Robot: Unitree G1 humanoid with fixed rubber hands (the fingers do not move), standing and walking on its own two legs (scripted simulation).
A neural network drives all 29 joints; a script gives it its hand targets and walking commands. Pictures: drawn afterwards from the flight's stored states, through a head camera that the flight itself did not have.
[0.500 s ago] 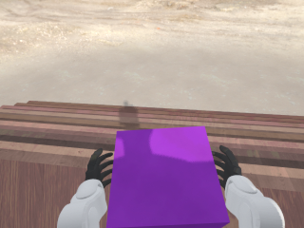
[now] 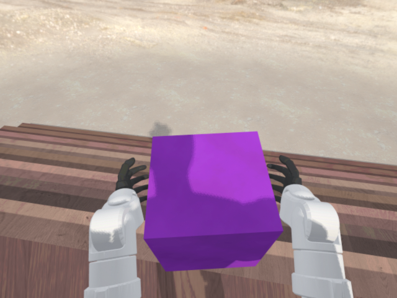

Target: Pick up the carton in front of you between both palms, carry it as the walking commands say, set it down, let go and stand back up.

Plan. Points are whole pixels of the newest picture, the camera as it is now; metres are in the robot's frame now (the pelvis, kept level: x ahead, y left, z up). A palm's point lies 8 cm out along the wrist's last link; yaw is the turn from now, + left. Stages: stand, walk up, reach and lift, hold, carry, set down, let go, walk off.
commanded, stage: carry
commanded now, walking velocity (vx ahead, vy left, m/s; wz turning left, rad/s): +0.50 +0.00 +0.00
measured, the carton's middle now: (208, 206) +0.32 +0.00 +0.04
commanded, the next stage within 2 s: none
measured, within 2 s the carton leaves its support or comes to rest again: neither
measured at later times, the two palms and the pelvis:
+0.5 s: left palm (157, 116) +0.61 +0.13 +0.08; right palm (260, 116) +0.62 -0.17 +0.07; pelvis +0.29 -0.03 +0.00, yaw +1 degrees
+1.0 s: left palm (168, 85) +0.95 +0.13 +0.01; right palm (243, 87) +0.92 -0.18 +0.01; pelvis +0.62 +0.00 -0.14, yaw -3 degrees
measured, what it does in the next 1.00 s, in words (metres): goes down: right foot, then left foot 0.17 m lower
